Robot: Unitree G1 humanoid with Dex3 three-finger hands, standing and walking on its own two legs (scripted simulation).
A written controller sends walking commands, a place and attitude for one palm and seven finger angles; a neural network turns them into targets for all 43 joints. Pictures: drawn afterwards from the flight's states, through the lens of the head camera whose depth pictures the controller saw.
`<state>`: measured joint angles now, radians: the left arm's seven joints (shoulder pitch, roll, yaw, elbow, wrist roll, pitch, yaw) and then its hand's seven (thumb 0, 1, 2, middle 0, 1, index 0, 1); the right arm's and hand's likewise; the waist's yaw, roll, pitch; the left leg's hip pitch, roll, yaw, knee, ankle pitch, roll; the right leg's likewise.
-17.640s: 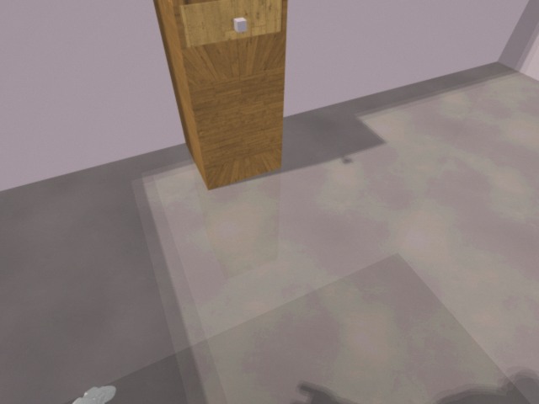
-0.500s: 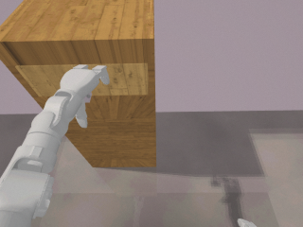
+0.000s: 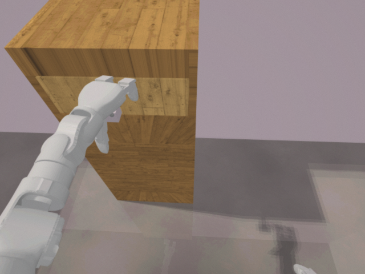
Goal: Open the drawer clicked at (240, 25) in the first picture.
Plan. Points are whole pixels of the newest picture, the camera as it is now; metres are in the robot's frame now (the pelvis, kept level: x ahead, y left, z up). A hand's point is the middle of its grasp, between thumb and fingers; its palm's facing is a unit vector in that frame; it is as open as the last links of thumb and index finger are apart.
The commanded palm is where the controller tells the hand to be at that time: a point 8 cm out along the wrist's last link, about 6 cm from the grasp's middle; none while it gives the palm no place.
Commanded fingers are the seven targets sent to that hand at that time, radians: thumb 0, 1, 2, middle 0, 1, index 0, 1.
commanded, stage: move the hooked fingers above the handle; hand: left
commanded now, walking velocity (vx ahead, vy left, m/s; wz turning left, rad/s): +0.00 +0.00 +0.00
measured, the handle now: (113, 107) +0.50 +0.21 +0.05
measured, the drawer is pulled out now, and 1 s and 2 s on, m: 0.00 0.00 0.00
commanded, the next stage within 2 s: lower the fingers behind the handle in 1.72 s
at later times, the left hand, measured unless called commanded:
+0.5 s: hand (99, 115) +0.43 +0.21 +0.10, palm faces -0.07 +0.00 -1.00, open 13.8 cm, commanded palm +0.43 +0.24 +0.17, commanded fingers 0.00 -0.50 0.30 -0.30 -1.20 -0.30 -1.20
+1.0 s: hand (101, 116) +0.43 +0.21 +0.09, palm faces -0.05 -0.01 -1.00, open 13.8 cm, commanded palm +0.43 +0.24 +0.17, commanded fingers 0.00 -0.50 0.30 -0.30 -1.20 -0.30 -1.20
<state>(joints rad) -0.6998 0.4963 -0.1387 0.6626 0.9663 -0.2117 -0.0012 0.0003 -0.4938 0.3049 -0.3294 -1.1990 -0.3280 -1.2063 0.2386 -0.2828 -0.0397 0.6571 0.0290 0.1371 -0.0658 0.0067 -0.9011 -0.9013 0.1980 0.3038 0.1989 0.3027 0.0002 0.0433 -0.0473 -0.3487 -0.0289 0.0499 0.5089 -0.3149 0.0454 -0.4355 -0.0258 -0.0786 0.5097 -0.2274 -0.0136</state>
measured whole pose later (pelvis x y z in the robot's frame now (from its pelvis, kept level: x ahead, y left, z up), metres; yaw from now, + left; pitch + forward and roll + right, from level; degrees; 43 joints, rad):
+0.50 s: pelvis +0.00 +0.00 +0.00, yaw +0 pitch +9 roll +0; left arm -0.67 0.55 -0.08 0.66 0.97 -0.25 0.01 0.00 -0.49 0.31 -0.33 -1.20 -0.33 -1.21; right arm 0.29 -0.28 -0.06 0.67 0.03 0.14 -0.07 0.01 -0.90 -0.90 0.20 0.30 0.20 0.30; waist 0.01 0.05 -0.05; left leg -0.36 -0.02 0.05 0.51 -0.31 0.04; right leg -0.44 -0.02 -0.08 0.50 -0.22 -0.02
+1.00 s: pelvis +0.00 +0.00 +0.00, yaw -1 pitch +9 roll +0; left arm -0.65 0.53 -0.06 0.67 1.00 -0.22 0.04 0.00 -0.49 0.31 -0.33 -1.20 -0.33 -1.21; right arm 0.26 -0.26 -0.04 0.65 0.03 0.15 -0.06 0.01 -0.90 -0.90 0.20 0.30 0.20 0.30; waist 0.00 0.05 -0.05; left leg -0.35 -0.02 0.07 0.51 -0.31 0.04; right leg -0.45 -0.02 -0.06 0.51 -0.22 -0.02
